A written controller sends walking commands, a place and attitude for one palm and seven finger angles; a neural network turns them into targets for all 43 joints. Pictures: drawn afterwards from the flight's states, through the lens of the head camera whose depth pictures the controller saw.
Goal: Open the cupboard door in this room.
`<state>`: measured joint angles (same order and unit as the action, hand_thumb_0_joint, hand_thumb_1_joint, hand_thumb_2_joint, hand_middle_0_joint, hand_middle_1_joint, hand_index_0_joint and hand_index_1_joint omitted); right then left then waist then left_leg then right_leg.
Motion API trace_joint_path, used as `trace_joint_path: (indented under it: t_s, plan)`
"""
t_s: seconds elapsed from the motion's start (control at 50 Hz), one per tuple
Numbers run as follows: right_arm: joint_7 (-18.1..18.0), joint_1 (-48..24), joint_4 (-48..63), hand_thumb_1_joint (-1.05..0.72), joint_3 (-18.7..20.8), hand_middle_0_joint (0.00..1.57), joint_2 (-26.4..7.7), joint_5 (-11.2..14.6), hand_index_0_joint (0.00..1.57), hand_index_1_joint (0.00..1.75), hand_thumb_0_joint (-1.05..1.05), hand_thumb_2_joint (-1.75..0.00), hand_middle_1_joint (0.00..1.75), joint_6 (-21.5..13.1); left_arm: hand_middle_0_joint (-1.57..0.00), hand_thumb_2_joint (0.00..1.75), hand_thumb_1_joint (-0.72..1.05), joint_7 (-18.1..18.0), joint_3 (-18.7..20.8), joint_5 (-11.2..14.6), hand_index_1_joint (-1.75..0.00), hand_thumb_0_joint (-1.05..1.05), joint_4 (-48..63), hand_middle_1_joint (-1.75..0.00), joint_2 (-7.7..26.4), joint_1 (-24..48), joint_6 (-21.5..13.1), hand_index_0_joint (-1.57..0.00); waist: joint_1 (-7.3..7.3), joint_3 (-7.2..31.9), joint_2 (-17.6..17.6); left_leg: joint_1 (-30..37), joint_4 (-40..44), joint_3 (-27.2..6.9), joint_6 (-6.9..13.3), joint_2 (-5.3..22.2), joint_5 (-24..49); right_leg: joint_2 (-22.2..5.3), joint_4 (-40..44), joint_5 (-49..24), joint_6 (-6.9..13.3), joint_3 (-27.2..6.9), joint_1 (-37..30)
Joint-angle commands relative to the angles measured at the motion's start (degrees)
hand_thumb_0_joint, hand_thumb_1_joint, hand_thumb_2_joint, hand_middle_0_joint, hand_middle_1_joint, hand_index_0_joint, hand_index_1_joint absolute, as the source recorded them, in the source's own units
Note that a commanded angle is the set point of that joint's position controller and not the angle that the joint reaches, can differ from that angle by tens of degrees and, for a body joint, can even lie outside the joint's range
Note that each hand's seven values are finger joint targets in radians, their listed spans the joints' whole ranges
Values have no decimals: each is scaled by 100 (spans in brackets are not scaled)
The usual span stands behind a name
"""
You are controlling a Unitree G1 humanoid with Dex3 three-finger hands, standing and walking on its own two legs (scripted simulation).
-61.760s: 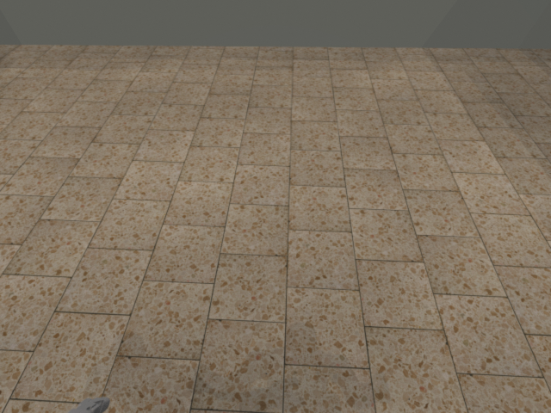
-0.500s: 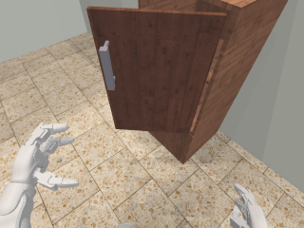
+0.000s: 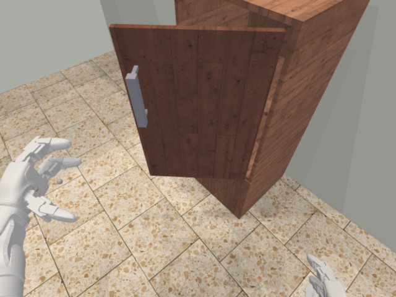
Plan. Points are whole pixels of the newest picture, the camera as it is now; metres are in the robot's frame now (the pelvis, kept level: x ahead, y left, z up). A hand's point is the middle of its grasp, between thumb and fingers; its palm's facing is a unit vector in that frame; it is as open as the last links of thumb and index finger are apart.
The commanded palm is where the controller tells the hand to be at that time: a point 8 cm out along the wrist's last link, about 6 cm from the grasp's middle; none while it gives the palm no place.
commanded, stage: raise the hand with hooked fingers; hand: left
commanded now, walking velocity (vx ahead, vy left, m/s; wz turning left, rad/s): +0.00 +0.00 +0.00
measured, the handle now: (139, 97) +0.57 +0.20 +0.07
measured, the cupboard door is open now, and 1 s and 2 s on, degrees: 44 44 44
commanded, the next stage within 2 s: move the hooked fingers beside the handle in 0.38 s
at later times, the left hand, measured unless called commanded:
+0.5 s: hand (65, 187) +0.28 +0.27 +0.09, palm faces +0.05 -1.00 -0.03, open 14.0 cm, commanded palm +0.26 +0.31 +0.09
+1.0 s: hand (86, 154) +0.37 +0.26 +0.09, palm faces +0.02 -1.00 -0.01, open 14.0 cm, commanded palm +0.34 +0.31 +0.09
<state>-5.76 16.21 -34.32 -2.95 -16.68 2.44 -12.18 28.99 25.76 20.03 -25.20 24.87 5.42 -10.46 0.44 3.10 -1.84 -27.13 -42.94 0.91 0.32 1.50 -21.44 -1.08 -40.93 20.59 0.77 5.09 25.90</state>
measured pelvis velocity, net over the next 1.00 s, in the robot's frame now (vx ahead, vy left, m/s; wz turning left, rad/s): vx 0.00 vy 0.00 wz -0.02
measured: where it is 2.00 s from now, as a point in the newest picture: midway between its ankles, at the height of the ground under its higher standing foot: outside the picture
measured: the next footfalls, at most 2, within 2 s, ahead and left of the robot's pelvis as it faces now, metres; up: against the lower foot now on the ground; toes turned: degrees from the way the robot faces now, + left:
none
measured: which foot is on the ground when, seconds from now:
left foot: down 0.00-1.00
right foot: down 0.00-1.00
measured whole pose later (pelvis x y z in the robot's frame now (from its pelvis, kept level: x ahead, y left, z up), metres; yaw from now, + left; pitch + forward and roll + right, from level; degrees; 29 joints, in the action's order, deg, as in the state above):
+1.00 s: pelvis +0.00 +0.00 +0.00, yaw -1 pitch +9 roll -1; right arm -5.1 19.0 -34.8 -2.4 -16.9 2.1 -8.0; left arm 27.2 26.0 15.4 -42.9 26.9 22.0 -14.3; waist -2.3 3.0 -0.9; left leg -31.3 -44.1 1.9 0.3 1.9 -21.3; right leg -0.6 -42.5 20.3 0.9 4.0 30.8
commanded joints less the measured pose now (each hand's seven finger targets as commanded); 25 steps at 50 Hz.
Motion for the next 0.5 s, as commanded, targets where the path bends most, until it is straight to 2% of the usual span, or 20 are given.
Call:
trace_joint_path:
  t_s: [0.0,0.04,0.08,0.1,0.12,0.14,0.18,0.24,0.26,0.28,0.34,0.4,0.42,0.46,0.48]
  plan:
    - [-5,-250,891,-90,388,20,-775,38,20,30,0,-90,30,-319,-30,30,-50,-4,439,96,-120,0,1181,-120,1410,1010,-371,-30,40,1245,-174,630,629,-187,94,-182,1590,162,498,-1563,68,-217,-548]
    - [10,-230,892,-90,383,20,-774,11,20,30,0,-90,30,-300,-30,30,-50,-73,614,106,-120,0,1286,-120,1577,1072,-427,-30,51,1380,-151,636,598,-147,112,-196,1636,154,497,-1673,60,-277,-663]
    - [2,-241,887,-90,387,20,-735,21,20,30,0,-90,30,-288,-30,30,-50,-121,574,116,-120,0,1265,-120,1456,1059,-477,-30,20,1259,-249,616,607,-119,106,-197,1535,150,530,-1577,49,-295,-588]
    - [1,-241,886,-90,391,20,-742,19,20,30,0,-90,30,-288,-30,30,-50,-154,609,113,-120,0,1276,-120,1492,1097,-523,-30,21,1200,-119,570,636,-137,100,-187,1448,151,541,-1470,43,-278,-573]
    - [-7,-242,868,-90,389,20,-760,8,20,30,0,-90,30,-281,-30,30,-50,-173,630,103,-120,0,1296,-120,1568,1137,-552,-30,20,1189,-132,571,604,-122,119,-182,1451,150,544,-1484,53,-332,-594]
    - [-13,-245,861,-90,392,20,-733,17,20,30,0,-90,30,-283,-30,30,-50,-182,598,75,-120,0,1366,-120,1535,1206,-592,-30,6,1268,-314,637,616,-107,119,-193,1467,143,540,-1511,48,-340,-603]
    - [-31,-259,854,-90,377,20,-714,25,20,30,0,-90,30,-286,-30,30,-50,-184,514,34,-120,0,1312,-120,1462,1230,-606,-30,-12,1180,-385,633,657,-115,111,-191,1295,145,581,-1296,52,-322,-520]
    - [-60,-284,849,-90,355,20,-736,32,20,30,0,-90,30,-280,-30,30,-50,-135,492,59,-120,0,1120,-120,1455,1228,-567,-30,-33,1055,-170,521,668,-122,129,-189,1128,143,639,-1146,40,-381,-501]
    - [-72,-282,843,-90,365,20,-735,34,20,30,0,-90,30,-283,-30,30,-50,-107,491,78,-120,0,1136,-120,1439,1228,-567,-30,-38,1121,-117,545,666,-113,130,-190,1129,135,646,-1158,25,-385,-535]
    - [-80,-304,845,-90,363,20,-733,39,20,30,0,-90,30,-294,-30,30,-50,-84,526,93,-120,0,1109,-120,1463,1212,-562,-30,-19,1137,-217,546,646,-94,126,-198,1133,123,656,-1174,25,-420,-544]
    - [-86,-314,856,-90,340,20,-729,38,20,30,0,-90,30,-300,-30,30,-50,-57,493,106,-120,0,1069,-120,1453,1291,-552,-30,-23,1123,-112,501,649,-119,124,-193,1097,133,651,-1113,27,-421,-566]
    - [-84,-312,852,-90,347,20,-708,42,20,30,0,-90,30,-329,-30,30,-50,-77,470,89,-120,0,1163,-120,1403,1249,-587,-30,-2,1217,-238,618,656,-125,118,-193,1243,136,610,-1276,33,-363,-560]
    - [-79,-286,844,-90,334,20,-743,20,20,30,0,-90,30,-317,-30,30,-50,-71,498,100,-120,0,1067,-120,1475,1231,-562,-30,-18,1158,-43,553,624,-129,126,-184,1212,145,604,-1254,32,-381,-561]
    - [-80,-313,841,-90,341,20,-731,39,20,30,0,-90,30,-315,-30,30,-50,-54,477,98,-120,0,1011,-120,1417,1256,-549,-30,-33,1112,-32,489,626,-111,121,-195,1164,128,624,-1241,10,-406,-538]
    - [-88,-314,819,-90,325,20,-727,48,20,30,0,-90,30,-308,-30,30,-50,-54,381,95,-120,0,916,-120,1343,1474,-528,-30,-94,1004,-30,454,632,-116,119,-199,1050,129,645,-1116,5,-399,-421]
